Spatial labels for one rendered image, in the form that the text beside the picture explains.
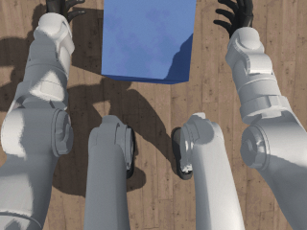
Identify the robot right hand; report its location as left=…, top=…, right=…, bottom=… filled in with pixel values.
left=213, top=0, right=254, bottom=39

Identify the robot thigh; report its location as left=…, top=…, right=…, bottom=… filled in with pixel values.
left=83, top=123, right=133, bottom=230
left=180, top=118, right=246, bottom=230

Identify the robot right thigh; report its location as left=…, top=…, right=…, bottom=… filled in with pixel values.
left=180, top=118, right=246, bottom=230

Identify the right robot forearm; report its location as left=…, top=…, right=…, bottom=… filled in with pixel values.
left=225, top=27, right=307, bottom=134

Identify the left robot upper arm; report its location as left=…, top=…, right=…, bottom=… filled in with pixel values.
left=0, top=108, right=74, bottom=230

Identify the left robot forearm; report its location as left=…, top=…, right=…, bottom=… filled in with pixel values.
left=0, top=12, right=75, bottom=155

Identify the right robot upper arm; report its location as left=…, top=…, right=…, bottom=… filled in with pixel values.
left=240, top=122, right=307, bottom=230

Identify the robot left hand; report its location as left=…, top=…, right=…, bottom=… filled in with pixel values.
left=45, top=0, right=86, bottom=25

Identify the robot left thigh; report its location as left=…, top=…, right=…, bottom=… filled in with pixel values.
left=83, top=123, right=133, bottom=230

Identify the carton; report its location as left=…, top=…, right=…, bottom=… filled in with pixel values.
left=101, top=0, right=197, bottom=85

